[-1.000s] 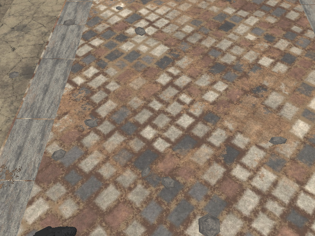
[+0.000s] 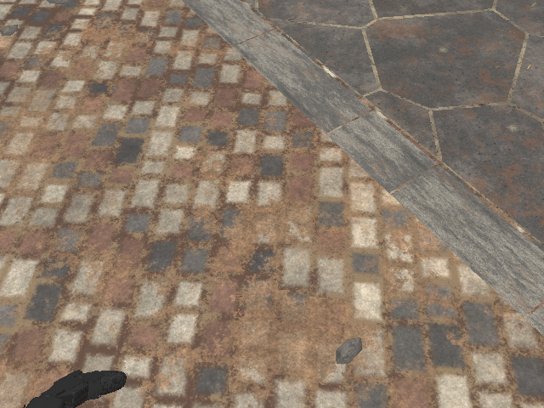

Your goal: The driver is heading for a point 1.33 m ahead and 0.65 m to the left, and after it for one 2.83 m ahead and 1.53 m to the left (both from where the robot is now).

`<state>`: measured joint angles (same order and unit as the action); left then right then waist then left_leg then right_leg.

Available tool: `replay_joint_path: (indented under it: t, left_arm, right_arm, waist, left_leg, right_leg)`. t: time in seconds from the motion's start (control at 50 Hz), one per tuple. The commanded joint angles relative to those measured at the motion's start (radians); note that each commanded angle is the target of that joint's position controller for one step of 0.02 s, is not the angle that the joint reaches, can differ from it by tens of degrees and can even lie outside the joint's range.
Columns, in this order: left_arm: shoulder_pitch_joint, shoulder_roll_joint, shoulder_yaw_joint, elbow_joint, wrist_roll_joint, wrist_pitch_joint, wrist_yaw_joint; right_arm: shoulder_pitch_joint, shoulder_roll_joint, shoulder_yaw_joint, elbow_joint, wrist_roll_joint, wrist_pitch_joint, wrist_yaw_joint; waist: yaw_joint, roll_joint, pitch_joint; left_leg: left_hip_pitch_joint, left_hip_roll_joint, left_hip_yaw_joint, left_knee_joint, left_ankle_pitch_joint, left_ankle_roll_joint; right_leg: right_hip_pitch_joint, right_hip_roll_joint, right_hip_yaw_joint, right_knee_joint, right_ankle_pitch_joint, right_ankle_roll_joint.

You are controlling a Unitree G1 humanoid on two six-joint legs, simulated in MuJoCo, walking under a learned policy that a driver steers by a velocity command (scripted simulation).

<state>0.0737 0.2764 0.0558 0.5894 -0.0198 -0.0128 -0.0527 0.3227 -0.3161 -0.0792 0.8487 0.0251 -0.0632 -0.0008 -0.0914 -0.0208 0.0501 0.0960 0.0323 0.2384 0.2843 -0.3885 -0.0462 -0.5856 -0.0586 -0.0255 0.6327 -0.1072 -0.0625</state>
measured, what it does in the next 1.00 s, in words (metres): walks ahead, turning left: right foot, then left foot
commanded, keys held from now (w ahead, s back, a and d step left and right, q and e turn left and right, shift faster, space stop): w+q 1.00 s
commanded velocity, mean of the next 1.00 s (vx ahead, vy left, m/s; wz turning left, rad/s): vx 0.50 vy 0.00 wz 0.34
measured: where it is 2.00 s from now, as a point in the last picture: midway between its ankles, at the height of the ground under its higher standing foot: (117, 227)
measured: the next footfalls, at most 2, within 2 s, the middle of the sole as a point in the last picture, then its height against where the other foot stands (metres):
right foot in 0.04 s outside the picture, level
left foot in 0.58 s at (219, 395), level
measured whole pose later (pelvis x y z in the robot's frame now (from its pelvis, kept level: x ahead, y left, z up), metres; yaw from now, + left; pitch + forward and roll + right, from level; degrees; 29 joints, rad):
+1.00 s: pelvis +0.57 +0.05 +0.01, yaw +26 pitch +2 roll +0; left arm 0.04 0.28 0.04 0.68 0.00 -0.10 -0.02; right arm 0.34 -0.30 -0.07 0.72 0.02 -0.03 -0.01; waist -0.08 -0.03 0.02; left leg -0.11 -0.11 -0.19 0.44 -0.35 0.06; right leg -0.55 -0.02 0.10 0.52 0.00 0.06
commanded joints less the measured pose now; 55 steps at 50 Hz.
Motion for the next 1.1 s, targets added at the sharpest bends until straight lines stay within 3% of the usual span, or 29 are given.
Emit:
replay_joint_path:
  t: [0.02, 0.04, 0.06, 0.08, 0.1, 0.14, 0.16, 0.2, 0.28, 0.38, 0.48, 0.54, 0.56, 0.58, 0.6, 0.62, 0.64, 0.66, 0.68, 0.7, 0.72, 0.78, 0.86, 0.94, 1.0, 1.04, 1.06, 1.08, 1.1]
  left_arm:
    - [0.194, 0.149, 0.071, -0.027, 0.006, -0.007, 0.009]
    - [0.369, 0.209, 0.095, 0.02, 0.004, 0.0, 0.028]
    - [0.35, 0.321, 0.1, 0.019, 0.002, -0.01, 0.037]
    - [0.382, 0.233, 0.076, 0.0, 0.007, -0.023, 0.034]
    - [0.339, 0.196, 0.06, 0.02, 0.018, -0.036, 0.028]
    - [0.22, 0.139, 0.042, 0.033, 0.02, -0.05, 0.028]
    - [0.181, 0.109, 0.032, 0.031, 0.028, -0.058, 0.029]
    - [0.159, 0.101, 0.033, 0.046, 0.031, -0.079, 0.03]
    - [0.17, 0.108, 0.038, 0.095, 0.042, -0.1, 0.043]
    - [0.193, 0.13, 0.04, 0.133, 0.034, -0.096, 0.059]
    - [0.26, 0.157, 0.053, 0.185, 0.015, -0.057, 0.068]
    - [0.232, 0.198, 0.062, 0.18, 0.009, -0.031, 0.085]
    - [0.22, 0.208, 0.064, 0.176, 0.009, -0.023, 0.09]
    - [0.198, 0.207, 0.06, 0.171, 0.004, -0.021, 0.095]
    - [0.233, 0.148, 0.037, 0.154, 0.03, -0.036, 0.094]
    - [0.304, 0.039, 0.002, 0.11, 0.036, -0.069, 0.073]
    - [0.198, 0.136, 0.018, 0.101, 0.004, -0.11, 0.052]
    - [0.119, 0.152, 0.02, 0.07, -0.026, -0.128, 0.043]
    - [0.102, 0.133, 0.016, 0.068, -0.012, -0.136, 0.049]
    - [0.102, 0.145, 0.025, 0.077, 0.016, -0.131, 0.056]
    - [0.123, 0.145, 0.028, 0.079, 0.025, -0.119, 0.055]
    - [0.138, 0.111, 0.021, 0.075, 0.036, -0.089, 0.059]
    - [-0.012, 0.063, -0.003, 0.039, 0.035, -0.086, 0.056]
    - [-0.099, 0.093, 0.005, 0.014, 0.013, -0.101, 0.04]
    - [-0.057, 0.136, 0.026, 0.02, 0.008, -0.115, 0.033]
    - [0.104, 0.175, 0.05, 0.057, 0.02, -0.125, 0.041]
    - [0.249, 0.229, 0.064, 0.069, 0.034, -0.126, 0.05]
    - [0.308, 0.297, 0.08, 0.106, 0.042, -0.111, 0.04]
    - [0.27, 0.195, 0.059, 0.083, 0.022, -0.108, 0.036]
  right_arm:
    - [-0.025, -0.193, -0.038, -0.042, 0.016, 0.005, -0.008]
    - [-0.011, -0.141, -0.012, -0.048, -0.009, -0.001, -0.008]
    - [0.104, 0.0, 0.037, -0.09, -0.039, -0.019, 0.009]
    - [0.024, -0.104, 0.017, -0.066, 0.003, -0.043, 0.018]
    - [-0.085, -0.147, 0.002, -0.103, 0.04, -0.05, 0.023]
    - [-0.119, -0.123, 0.006, -0.098, 0.009, -0.049, 0.014]
    - [-0.081, -0.122, 0.002, -0.083, 0.007, -0.034, 0.015]
    - [-0.026, -0.085, 0.005, -0.056, 0.009, -0.004, 0.013]
    - [-0.092, -0.053, 0.006, -0.072, 0.003, 0.017, 0.005]
    - [-0.218, -0.013, 0.022, -0.11, -0.004, 0.003, 0.032]
    - [-0.325, -0.007, 0.03, -0.185, -0.005, 0.0, 0.066]
    - [-0.252, -0.05, 0.007, -0.202, -0.004, 0.009, 0.076]
    - [-0.152, -0.086, -0.012, -0.185, -0.002, 0.013, 0.072]
    - [0.003, -0.14, -0.043, -0.153, -0.001, 0.015, 0.059]
    - [0.12, -0.23, -0.069, -0.134, 0.0, 0.028, 0.034]
    - [0.065, -0.273, -0.071, -0.164, 0.003, 0.019, 0.034]
    - [0.082, -0.19, -0.048, -0.173, -0.003, 0.012, 0.038]
    - [0.052, -0.148, -0.038, -0.173, -0.007, 0.004, 0.036]
    - [-0.009, -0.13, -0.032, -0.178, -0.005, -0.002, 0.037]
    - [-0.062, -0.093, -0.022, -0.19, -0.006, -0.005, 0.033]
    - [-0.088, -0.085, -0.016, -0.208, -0.018, -0.005, 0.027]
    - [-0.092, -0.11, -0.023, -0.212, -0.015, -0.007, 0.012]
    - [-0.054, -0.143, -0.034, -0.2, -0.004, 0.007, -0.009]
    - [0.014, -0.143, -0.035, -0.178, 0.003, 0.022, -0.014]
    - [0.007, -0.134, -0.036, -0.18, 0.0, 0.027, -0.018]
    - [-0.011, -0.082, -0.019, -0.194, -0.008, 0.026, -0.015]
    - [0.013, -0.017, 0.005, -0.211, -0.025, 0.023, -0.012]
    - [0.141, 0.015, 0.017, -0.248, 0.011, 0.015, -0.01]
    - [0.123, -0.096, -0.002, -0.212, 0.019, 0.017, -0.014]
  waist:
    - [0.191, 0.087, -0.136]
    - [0.267, 0.007, -0.233]
    - [0.139, -0.256, -0.348]
    - [0.226, -0.123, -0.455]
    - [0.232, -0.087, -0.29]
    - [0.154, -0.034, -0.141]
    - [0.117, -0.052, -0.119]
    - [0.084, -0.05, -0.105]
    - [0.089, -0.024, -0.026]
    - [0.14, -0.015, 0.022]
    - [0.173, -0.01, 0.052]
    - [0.105, -0.072, -0.037]
    - [0.046, -0.081, -0.096]
    - [-0.045, -0.054, -0.174]
    - [-0.066, 0.105, -0.27]
    - [0.042, 0.299, -0.383]
    - [-0.037, 0.149, -0.413]
    - [-0.031, 0.099, -0.275]
    - [0.024, -0.002, -0.163]
    - [0.058, -0.005, -0.123]
    - [0.086, 0.026, -0.102]
    - [0.111, 0.044, -0.079]
    - [0.055, 0.086, -0.055]
    - [0.017, 0.114, -0.065]
    - [0.056, 0.148, -0.069]
    - [0.144, 0.138, -0.146]
    - [0.192, 0.006, -0.287]
    - [0.121, -0.359, -0.368]
    - [0.147, -0.215, -0.278]
  left_leg:
    - [-0.102, 0.221, -0.04, 0.316, 1.029, 0.137]
    - [-0.34, 0.184, -0.038, 0.587, 0.742, 0.102]
    - [-0.744, 0.0, -0.098, 0.959, -0.172, 0.043]
    - [-0.804, -0.008, -0.304, 1.082, -0.214, 0.054]
    - [-0.877, 0.031, -0.304, 1.092, -0.135, 0.067]
    - [-0.813, 0.107, -0.301, 0.95, 0.019, 0.067]
    - [-0.746, 0.127, -0.316, 0.922, 0.071, 0.062]
    - [-0.688, 0.126, -0.323, 0.891, 0.125, 0.044]
    - [-0.785, 0.104, -0.361, 0.743, 0.298, 0.015]
    - [-0.763, 0.073, -0.283, 0.455, 0.525, 0.031]
    - [-0.842, 0.046, -0.217, 0.336, 0.401, 0.083]
    - [-0.684, -0.044, -0.129, 0.342, 0.242, 0.142]
    - [-0.553, -0.081, -0.116, 0.34, 0.211, 0.169]
    - [-0.309, -0.109, -0.138, 0.264, 0.273, 0.21]
    - [-0.009, 0.064, -0.412, 0.254, 0.321, 0.277]
    - [0.293, 0.291, -1.007, 0.112, 0.161, 0.499]
    - [0.31, 0.29, -1.023, 0.028, 0.095, 0.463]
    - [0.197, 0.256, -0.87, 0.018, 0.131, 0.416]
    - [0.032, 0.21, -0.757, 0.01, 0.245, 0.382]
    - [-0.077, 0.175, -0.676, 0.0, 0.349, 0.363]
    - [-0.162, 0.153, -0.64, -0.021, 0.419, 0.363]
    - [-0.293, 0.12, -0.558, -0.055, 0.534, 0.364]
    - [-0.388, 0.034, -0.46, -0.038, 0.447, 0.292]
    - [-0.333, 0.062, -0.546, 0.022, 0.31, 0.257]
    - [-0.265, 0.1, -0.643, 0.112, 0.27, 0.23]
    - [-0.309, 0.035, -0.61, 0.287, 0.304, 0.179]
    - [-0.423, -0.037, -0.515, 0.574, 0.132, 0.139]
    - [-0.765, -0.14, -0.409, 0.872, -0.227, 0.088]
    - [-0.871, -0.059, -0.437, 0.996, -0.17, 0.073]
  right_leg:
    - [0.393, 0.114, -0.067, -0.092, -0.02, -0.084]
    - [0.716, 0.02, 0.088, -0.094, 0.013, -0.128]
    - [1.001, -0.282, 0.647, -0.182, -0.138, -0.3]
    - [0.99, -0.341, 0.793, -0.296, -0.215, -0.32]
    - [0.875, -0.305, 0.608, -0.307, -0.12, -0.266]
    - [0.615, -0.222, 0.37, -0.336, 0.045, -0.198]
    - [0.535, -0.194, 0.299, -0.373, 0.09, -0.183]
    - [0.458, -0.187, 0.22, -0.441, 0.121, -0.184]
    - [0.447, -0.164, 0.06, -0.498, 0.191, -0.153]
    - [0.496, -0.147, -0.078, -0.528, 0.201, -0.102]
    - [0.702, -0.211, -0.125, -0.436, 0.384, -0.089]
    - [0.75, -0.214, -0.162, -0.239, 0.864, -0.054]
    - [0.726, -0.203, -0.172, -0.094, 0.953, -0.038]
    - [0.614, -0.164, -0.192, 0.125, 0.877, -0.005]
    - [0.352, -0.097, -0.189, 0.444, 0.386, 0.039]
    - [-0.066, 0.143, -0.027, 0.794, -0.459, 0.101]
    - [-0.174, 0.087, 0.157, 0.829, -0.444, 0.069]
    - [-0.211, 0.043, 0.145, 0.772, -0.365, 0.047]
    - [-0.185, 0.0, 0.132, 0.665, -0.301, 0.044]
    - [-0.127, -0.031, 0.126, 0.573, -0.265, 0.054]
    - [-0.065, -0.042, 0.127, 0.545, -0.24, 0.066]
    - [-0.019, -0.043, 0.092, 0.402, -0.193, 0.118]
    - [0.061, 0.012, 0.063, 0.075, 0.083, 0.15]
    - [0.123, 0.057, 0.088, -0.09, 0.168, 0.139]
    - [0.177, 0.054, 0.111, -0.138, 0.067, 0.094]
    - [0.419, 0.016, 0.117, -0.181, 0.042, 0.034]
    - [0.666, -0.162, 0.297, -0.18, -0.045, -0.026]
    - [0.904, -0.353, 0.788, -0.308, -0.337, -0.178]
    - [0.851, -0.348, 0.816, -0.351, -0.541, -0.159]
Keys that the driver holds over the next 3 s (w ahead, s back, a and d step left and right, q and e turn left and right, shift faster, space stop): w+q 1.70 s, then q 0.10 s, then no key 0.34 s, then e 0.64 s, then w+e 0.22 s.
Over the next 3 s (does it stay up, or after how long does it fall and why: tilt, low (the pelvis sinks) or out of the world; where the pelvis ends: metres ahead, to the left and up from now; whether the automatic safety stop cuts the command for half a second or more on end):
stays up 1.06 0.46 0.02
